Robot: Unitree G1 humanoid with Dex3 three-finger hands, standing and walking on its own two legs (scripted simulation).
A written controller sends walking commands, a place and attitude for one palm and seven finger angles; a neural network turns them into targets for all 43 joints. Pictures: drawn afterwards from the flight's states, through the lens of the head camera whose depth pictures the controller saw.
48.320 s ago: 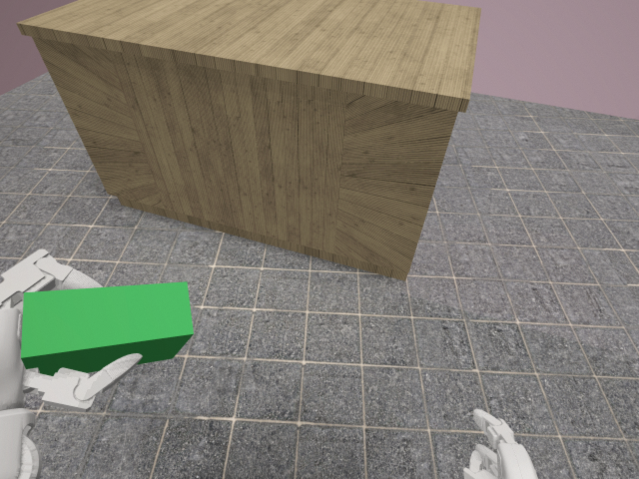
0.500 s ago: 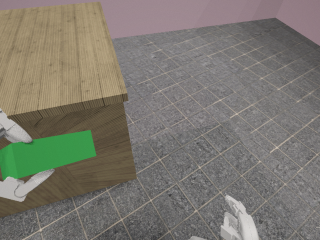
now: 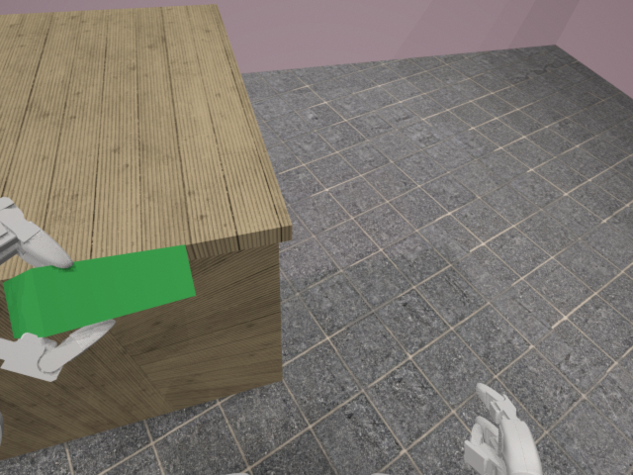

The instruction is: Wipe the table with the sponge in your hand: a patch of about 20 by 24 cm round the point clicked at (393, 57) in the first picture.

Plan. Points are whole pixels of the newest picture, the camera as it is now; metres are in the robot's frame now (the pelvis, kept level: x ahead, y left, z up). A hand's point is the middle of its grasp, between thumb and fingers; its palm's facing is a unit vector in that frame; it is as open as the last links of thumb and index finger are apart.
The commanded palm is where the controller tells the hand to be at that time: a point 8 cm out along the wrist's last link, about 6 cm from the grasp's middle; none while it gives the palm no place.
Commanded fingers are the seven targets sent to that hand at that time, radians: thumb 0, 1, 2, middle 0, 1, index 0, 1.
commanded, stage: take the last steps up to it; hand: left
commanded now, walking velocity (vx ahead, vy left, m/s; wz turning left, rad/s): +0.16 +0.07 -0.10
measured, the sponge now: (126, 284) +0.26 +0.21 +0.14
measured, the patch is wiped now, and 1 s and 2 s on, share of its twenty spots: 0.75 0.75 0.75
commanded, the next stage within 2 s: come to a stop and stand still in 0.10 s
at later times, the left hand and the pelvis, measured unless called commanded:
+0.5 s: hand (70, 226) +0.30 +0.26 +0.18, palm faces +0.38 -0.84 -0.38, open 9.1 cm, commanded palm +0.24 +0.30 +0.19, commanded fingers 0.00 0.10 1.30 -1.20 -1.60 -1.20 -1.60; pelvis +0.07 +0.03 +0.00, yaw -3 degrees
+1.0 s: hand (77, 221) +0.30 +0.26 +0.19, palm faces +0.36 -0.84 -0.41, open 9.1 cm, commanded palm +0.24 +0.28 +0.19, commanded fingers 0.00 0.10 1.30 -1.20 -1.60 -1.20 -1.60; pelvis +0.05 +0.02 +0.01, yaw -6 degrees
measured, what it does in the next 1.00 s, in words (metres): steps on the spot: right foot, then left foot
